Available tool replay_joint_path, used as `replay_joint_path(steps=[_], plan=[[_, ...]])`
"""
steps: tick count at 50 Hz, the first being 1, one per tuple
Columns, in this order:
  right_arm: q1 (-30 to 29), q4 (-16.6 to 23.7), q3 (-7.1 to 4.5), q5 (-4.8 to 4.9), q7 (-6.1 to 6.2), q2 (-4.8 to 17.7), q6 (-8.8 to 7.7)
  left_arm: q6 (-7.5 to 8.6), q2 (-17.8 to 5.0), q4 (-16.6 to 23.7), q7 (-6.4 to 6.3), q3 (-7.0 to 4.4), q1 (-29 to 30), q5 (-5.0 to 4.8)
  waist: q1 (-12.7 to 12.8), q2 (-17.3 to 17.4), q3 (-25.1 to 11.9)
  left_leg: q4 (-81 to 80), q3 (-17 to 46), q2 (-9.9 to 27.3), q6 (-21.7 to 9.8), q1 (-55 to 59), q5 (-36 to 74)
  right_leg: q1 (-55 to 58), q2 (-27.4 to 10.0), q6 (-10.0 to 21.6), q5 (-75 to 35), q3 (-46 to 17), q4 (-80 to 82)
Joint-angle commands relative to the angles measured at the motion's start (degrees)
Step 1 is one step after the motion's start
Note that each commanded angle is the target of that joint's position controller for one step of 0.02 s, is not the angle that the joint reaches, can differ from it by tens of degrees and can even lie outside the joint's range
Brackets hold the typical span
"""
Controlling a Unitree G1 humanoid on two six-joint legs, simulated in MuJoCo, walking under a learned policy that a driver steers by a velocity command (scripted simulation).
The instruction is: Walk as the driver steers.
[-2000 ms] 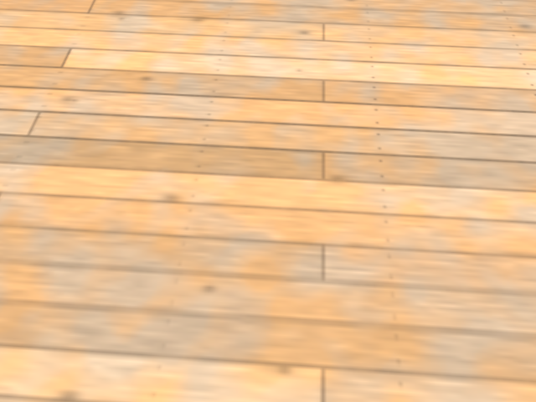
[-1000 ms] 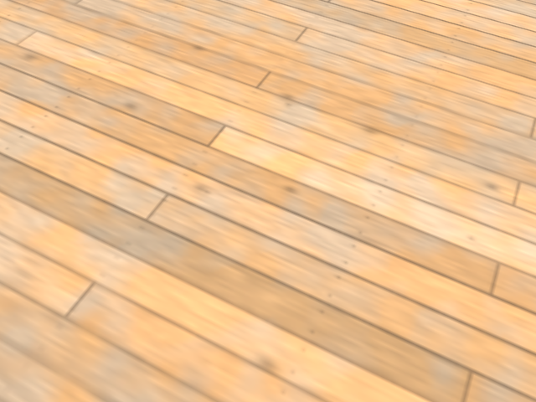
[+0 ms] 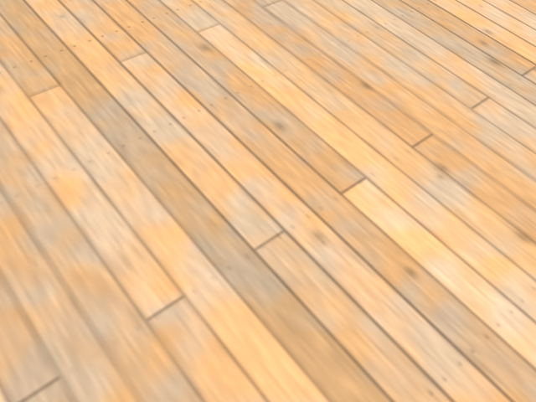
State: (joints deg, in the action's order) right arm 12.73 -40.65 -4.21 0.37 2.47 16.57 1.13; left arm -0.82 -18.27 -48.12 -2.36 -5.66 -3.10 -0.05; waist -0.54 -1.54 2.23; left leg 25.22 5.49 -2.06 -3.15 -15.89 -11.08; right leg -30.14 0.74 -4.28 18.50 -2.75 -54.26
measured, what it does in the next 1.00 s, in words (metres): steps on the spot, turning left: right foot, then left foot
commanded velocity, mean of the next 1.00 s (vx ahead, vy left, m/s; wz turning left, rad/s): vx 0.00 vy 0.00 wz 0.60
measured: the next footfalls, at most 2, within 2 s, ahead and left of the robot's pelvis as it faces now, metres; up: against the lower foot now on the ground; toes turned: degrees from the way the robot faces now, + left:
right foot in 0.22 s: +0.07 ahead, -0.14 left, +0.00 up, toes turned +13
left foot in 0.64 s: +0.00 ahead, +0.13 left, +0.00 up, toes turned +25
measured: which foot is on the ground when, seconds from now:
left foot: down 0.00-0.22, up 0.24-0.62, down 0.64-1.00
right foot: up 0.00-0.20, down 0.22-0.64, up 0.66-1.00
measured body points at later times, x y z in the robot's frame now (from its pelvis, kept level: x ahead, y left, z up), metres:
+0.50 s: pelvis +0.01 -0.03 +0.00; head +0.05 -0.02 +0.44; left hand +0.05 +0.28 -0.11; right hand +0.23 -0.27 -0.11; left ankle -0.03 +0.11 -0.69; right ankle +0.04 -0.15 -0.75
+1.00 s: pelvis +0.00 +0.03 +0.00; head +0.02 +0.07 +0.44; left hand -0.02 +0.36 -0.11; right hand +0.30 -0.12 -0.08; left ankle -0.03 +0.11 -0.75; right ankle +0.11 -0.09 -0.71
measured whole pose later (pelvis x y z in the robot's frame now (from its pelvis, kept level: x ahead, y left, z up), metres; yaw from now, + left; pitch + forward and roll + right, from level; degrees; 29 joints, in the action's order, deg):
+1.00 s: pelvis +0.00 +0.03 +0.00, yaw +35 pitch +2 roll -2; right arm 10.2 -35.1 -3.8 0.3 1.4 18.2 1.7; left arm -0.5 -18.5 -43.0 -1.0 -4.6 -5.2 -0.1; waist -0.7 -0.8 3.1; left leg 27.5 9.4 -5.1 -3.1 -16.4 -12.0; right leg -25.1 1.0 -4.8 20.4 -5.1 -45.1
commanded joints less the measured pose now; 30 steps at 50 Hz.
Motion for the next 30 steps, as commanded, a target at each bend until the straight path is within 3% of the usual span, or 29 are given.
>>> replay_joint_path(steps=[1, 7, 10, 11, 12, 13, 14, 15, 17, 20, 23, 25, 28, 30], plan=[[-0.6, 3.9, -2.89, 0.03, 0.47, 10.8, -0.25, 1.07, -3.1, 4.2, 0.44, -0.22, 3.5, -0.21, -0.7, 10.0, -6.4, -5.1, 15.5, 12.8, -9.7, 10.5, 13.2, -2.3, 0.0, -0.8, 0.0, -1.9, 7.5], [-3.5, 5.1, -2.99, 0.33, -0.43, 11.3, 0.64, 2.2, -4.6, 4.2, 1.68, -0.3, 1.0, -0.73, -0.5, 10.7, -7.2, -2.3, 22.4, 11.9, -9.9, 8.8, 19.5, 6.6, 1.6, 0.3, 2.4, -2.4, 18.2], [-6.3, 6.0, -2.6, 1.27, -0.06, 10.5, 1.35, 2.85, -5.5, 2.8, 2.31, -0.76, -4.4, -0.52, 2.8, 9.5, -8.0, 1.7, 22.1, 7.8, -5.7, 5.7, 16.3, 17.6, 0.4, 2.3, -10.7, -1.5, 34.4], [-4.6, 6.2, -1.99, 0.9, 0.03, 8.3, 1.4, 2.65, -8.6, 2.7, 2.08, -1.5, -6.1, 0.28, 2.0, 3.7, -9.7, 8.1, 18.2, 4.2, -2.7, -0.6, 4.4, 25.4, -7.8, 5.3, -16.2, -7.5, 35.8], [-0.5, 6.7, -1.48, 0.83, -0.2, 5.6, 1.04, 1.89, -13.2, 3.2, 1.53, -2.2, -3.9, 1.12, -2.3, -12.2, -8.3, 18.7, 7.0, -6.1, 1.0, -13.0, -20.1, 30.2, -19.0, 13.2, -31.1, -20.1, 35.4], [-0.8, 6.3, -2.94, 0.19, -0.31, 10.7, 0.46, 1.95, -10.6, 4.0, 1.59, -1.64, -3.9, 2.23, -0.2, -12.3, -7.6, 31.9, 4.8, -4.4, 3.8, -17.1, -27.2, 26.8, -25.5, 20.7, -33.2, -26.1, 36.7], [-0.3, 5.2, -4.15, 0.47, -0.47, 13.8, 0.5, 2.08, -7.8, 5.2, 1.34, -0.74, -1.2, 1.95, -1.1, -7.4, -6.3, 38.8, 4.9, -1.9, 4.9, -17.0, -23.2, 24.9, -23.3, 20.1, -31.0, -21.0, 36.3], [0.1, 4.2, -4.38, 0.62, -0.45, 13.2, 1.01, 1.94, -6.0, 5.6, 1.05, -0.29, 1.3, 1.25, -1.9, -5.8, -5.0, 41.3, 4.0, -1.2, 5.8, -17.3, -19.6, 23.9, -19.1, 17.3, -27.5, -15.3, 35.7], [0.1, 3.9, -3.67, 0.66, -0.54, 10.1, 2.05, 1.64, -5.1, 5.8, 0.49, 0.3, 1.7, 0.12, -1.1, -6.1, -3.1, 44.0, 2.6, -0.5, 7.6, -19.1, -14.6, 24.0, -15.7, 15.5, -25.4, -9.3, 35.7], [-4.4, 6.5, -2.49, 1.31, -1.02, 7.5, 1.85, 0.75, -6.5, 5.0, -0.29, 0.04, -2.0, 0.64, 1.9, -7.7, -2.9, 36.8, -1.6, 1.4, 9.0, -20.4, -11.7, 27.7, -15.2, 16.7, -26.6, -5.0, 36.9], [-6.0, 8.1, -1.65, 0.85, -1.67, 6.5, 1.67, 0.17, -8.7, 5.1, -0.17, -0.65, -3.0, 0.54, 3.3, -8.1, -4.9, 28.0, -3.7, 4.0, 9.1, -16.4, -11.9, 29.9, -16.9, 17.3, -28.5, -2.7, 36.5], [-5.7, 8.6, -1.37, 0.76, -2.18, 6.4, 1.7, -0.09, -10.1, 5.4, 0.38, -1.12, -2.2, 0.26, 3.1, -8.7, -5.3, 22.6, -5.9, 4.4, 8.3, -10.9, -11.4, 27.4, -17.4, 16.9, -29.7, -0.4, 36.4], [-4.1, 8.7, -1.87, 0.82, -2.9, 7.5, 2.22, -0.06, -11.1, 5.3, 1.16, -1.46, -2.3, -0.69, 2.4, -8.9, -5.0, 14.9, -8.2, 3.7, 6.4, -6.0, -9.3, 26.4, -18.5, 15.6, -28.5, 1.1, 34.5], [-0.8, 7.7, -2.37, 0.77, -3.33, 7.6, 2.5, 0.07, -10.9, 5.1, 1.36, -1.43, -1.3, -1.83, -0.2, -7.8, -5.2, 4.4, -9.8, 2.5, 3.6, 0.7, -1.9, 24.1, -18.0, 12.5, -25.2, 3.3, 29.9]])
Keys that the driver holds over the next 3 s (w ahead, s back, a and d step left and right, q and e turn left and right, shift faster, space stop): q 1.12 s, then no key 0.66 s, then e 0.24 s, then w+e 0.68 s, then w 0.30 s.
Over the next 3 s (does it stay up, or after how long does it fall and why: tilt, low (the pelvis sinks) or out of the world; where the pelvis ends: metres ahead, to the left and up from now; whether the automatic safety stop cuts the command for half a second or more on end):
stays up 0.40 0.18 0.00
